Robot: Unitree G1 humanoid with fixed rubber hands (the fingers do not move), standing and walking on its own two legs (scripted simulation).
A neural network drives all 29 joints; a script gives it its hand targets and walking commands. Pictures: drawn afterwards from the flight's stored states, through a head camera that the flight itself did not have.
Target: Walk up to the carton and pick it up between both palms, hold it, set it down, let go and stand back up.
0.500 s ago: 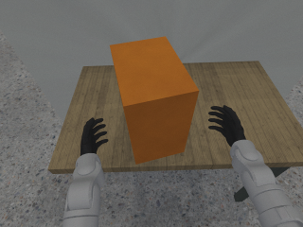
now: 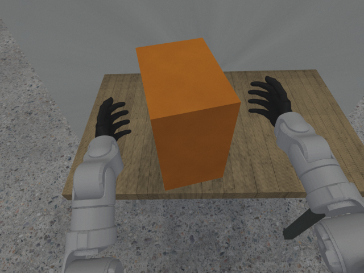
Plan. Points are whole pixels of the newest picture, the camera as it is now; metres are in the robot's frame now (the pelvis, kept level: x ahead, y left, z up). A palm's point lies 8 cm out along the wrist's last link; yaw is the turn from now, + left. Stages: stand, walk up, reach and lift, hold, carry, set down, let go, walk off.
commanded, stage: reach and lift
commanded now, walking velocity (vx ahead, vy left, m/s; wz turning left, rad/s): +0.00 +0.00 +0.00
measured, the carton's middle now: (182, 118) +0.48 +0.05 +0.03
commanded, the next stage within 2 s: none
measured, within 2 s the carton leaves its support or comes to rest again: neither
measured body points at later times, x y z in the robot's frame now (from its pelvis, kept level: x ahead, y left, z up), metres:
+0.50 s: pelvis +0.00 +0.00 +0.00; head +0.04 +0.00 +0.45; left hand +0.41 +0.21 +0.17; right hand +0.48 -0.13 +0.18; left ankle +0.03 +0.18 -0.74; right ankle +0.02 -0.10 -0.74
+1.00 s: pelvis +0.02 +0.01 +0.00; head +0.07 +0.01 +0.45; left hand +0.45 +0.22 +0.20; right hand +0.53 -0.12 +0.21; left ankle +0.03 +0.18 -0.74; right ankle +0.02 -0.10 -0.74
